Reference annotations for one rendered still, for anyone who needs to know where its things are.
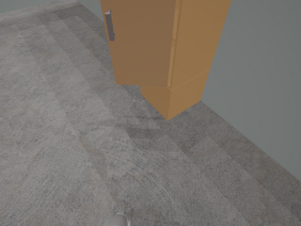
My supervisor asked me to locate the robot left thigh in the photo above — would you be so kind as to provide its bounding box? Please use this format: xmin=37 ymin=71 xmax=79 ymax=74
xmin=103 ymin=215 xmax=131 ymax=226

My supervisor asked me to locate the handle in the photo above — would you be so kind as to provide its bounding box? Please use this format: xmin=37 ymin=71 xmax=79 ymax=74
xmin=104 ymin=9 xmax=115 ymax=41

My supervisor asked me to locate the cupboard door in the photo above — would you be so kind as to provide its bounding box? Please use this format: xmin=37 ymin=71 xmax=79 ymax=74
xmin=100 ymin=0 xmax=176 ymax=87

